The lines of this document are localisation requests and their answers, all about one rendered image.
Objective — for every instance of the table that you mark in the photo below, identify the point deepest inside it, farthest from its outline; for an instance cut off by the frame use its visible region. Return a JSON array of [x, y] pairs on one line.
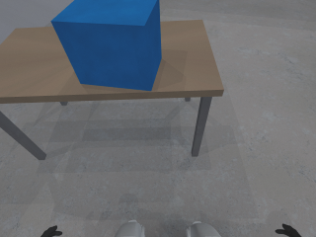
[[34, 68]]

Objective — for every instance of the carton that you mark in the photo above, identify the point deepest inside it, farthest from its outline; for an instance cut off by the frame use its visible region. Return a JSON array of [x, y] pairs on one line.
[[112, 43]]

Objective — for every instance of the robot right thigh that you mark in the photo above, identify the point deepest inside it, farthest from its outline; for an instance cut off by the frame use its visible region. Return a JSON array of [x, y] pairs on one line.
[[201, 230]]

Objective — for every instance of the left robot hand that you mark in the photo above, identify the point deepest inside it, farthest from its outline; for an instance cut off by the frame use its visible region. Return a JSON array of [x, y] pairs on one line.
[[50, 232]]

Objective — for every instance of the robot left thigh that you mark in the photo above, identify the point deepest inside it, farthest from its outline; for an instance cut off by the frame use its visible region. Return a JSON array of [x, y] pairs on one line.
[[131, 229]]

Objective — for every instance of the robot thigh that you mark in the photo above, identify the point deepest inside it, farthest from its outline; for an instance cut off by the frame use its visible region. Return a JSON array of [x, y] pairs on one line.
[[201, 230], [131, 229]]

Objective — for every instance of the right robot hand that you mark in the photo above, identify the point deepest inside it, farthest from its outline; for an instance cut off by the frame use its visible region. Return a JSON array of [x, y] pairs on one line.
[[288, 231]]

